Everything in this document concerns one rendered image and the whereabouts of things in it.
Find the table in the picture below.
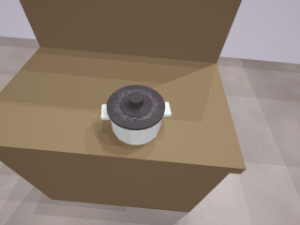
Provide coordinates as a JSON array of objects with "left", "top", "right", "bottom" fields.
[{"left": 0, "top": 0, "right": 247, "bottom": 213}]

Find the pot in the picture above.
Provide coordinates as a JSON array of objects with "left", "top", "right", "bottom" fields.
[{"left": 100, "top": 101, "right": 172, "bottom": 145}]

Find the knob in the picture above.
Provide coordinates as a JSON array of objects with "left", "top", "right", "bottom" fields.
[{"left": 128, "top": 92, "right": 143, "bottom": 108}]

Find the lid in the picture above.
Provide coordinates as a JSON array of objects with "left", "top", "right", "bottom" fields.
[{"left": 106, "top": 84, "right": 166, "bottom": 130}]

